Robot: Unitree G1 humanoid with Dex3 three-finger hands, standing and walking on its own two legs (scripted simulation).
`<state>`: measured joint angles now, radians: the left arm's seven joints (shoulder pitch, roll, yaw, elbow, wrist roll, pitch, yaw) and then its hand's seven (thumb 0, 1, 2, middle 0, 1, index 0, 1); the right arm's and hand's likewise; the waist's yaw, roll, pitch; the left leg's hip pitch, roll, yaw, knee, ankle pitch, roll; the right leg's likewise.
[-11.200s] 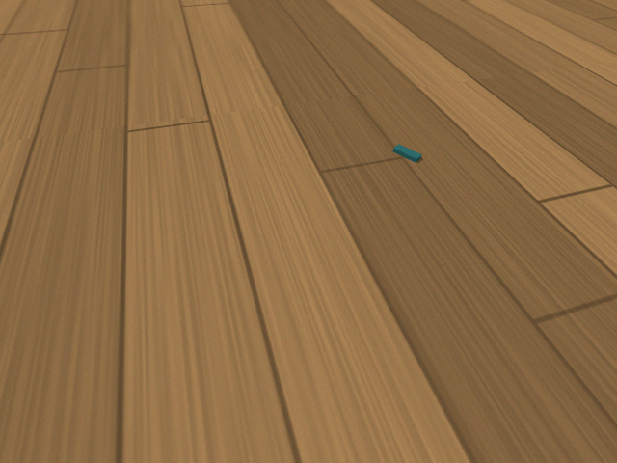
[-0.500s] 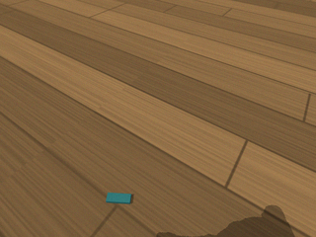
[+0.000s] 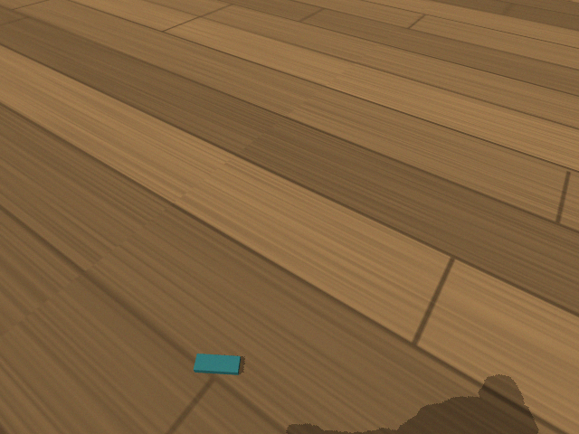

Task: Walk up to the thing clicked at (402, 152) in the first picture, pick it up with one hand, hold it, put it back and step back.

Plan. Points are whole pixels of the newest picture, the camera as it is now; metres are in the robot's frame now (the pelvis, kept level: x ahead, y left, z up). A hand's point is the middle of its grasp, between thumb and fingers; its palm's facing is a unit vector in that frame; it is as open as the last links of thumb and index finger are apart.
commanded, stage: stand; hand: left
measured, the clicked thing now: (217, 364) +0.50 +0.24 -0.77
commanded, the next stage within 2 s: none
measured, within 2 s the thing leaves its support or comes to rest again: neither
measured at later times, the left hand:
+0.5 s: hand out of the picture +0.08 +0.26 -0.16, palm faces -0.02 -0.94 -0.35, open 7.3 cm
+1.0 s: hand out of the picture +0.07 +0.26 -0.16, palm faces -0.03 -0.94 -0.34, open 7.3 cm
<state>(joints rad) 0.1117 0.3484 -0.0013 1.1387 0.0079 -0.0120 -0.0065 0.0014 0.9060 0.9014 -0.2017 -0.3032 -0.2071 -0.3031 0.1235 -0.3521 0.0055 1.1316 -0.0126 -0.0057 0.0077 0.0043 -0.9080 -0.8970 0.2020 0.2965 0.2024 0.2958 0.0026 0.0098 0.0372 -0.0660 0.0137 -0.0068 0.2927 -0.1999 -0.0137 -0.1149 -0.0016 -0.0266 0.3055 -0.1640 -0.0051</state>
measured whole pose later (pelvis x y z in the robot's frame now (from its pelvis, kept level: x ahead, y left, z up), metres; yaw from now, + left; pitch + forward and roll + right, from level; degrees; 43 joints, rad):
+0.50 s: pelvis +0.00 +0.00 +0.00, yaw +0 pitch -2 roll +0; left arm 0.11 0.35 0.00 1.14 0.01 -0.01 0.00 0.00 0.91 0.90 -0.20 -0.30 -0.21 -0.30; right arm 0.12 -0.35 0.00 1.12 -0.01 -0.01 0.00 0.00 -0.91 -0.90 0.20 0.30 0.20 0.30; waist 0.00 0.01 0.04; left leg -0.06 0.01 0.00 0.29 -0.21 -0.01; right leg -0.10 -0.01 -0.02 0.30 -0.16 0.00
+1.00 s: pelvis +0.00 +0.01 +0.00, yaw +0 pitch -2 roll +0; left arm 0.12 0.35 0.00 1.13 0.01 -0.01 0.00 0.00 0.91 0.90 -0.20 -0.30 -0.21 -0.30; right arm 0.13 -0.35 0.00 1.13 -0.01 0.00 0.00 0.00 -0.91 -0.90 0.20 0.30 0.20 0.30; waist 0.00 0.00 0.04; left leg -0.06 0.00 0.00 0.29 -0.21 0.00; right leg -0.11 -0.01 -0.02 0.30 -0.17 0.01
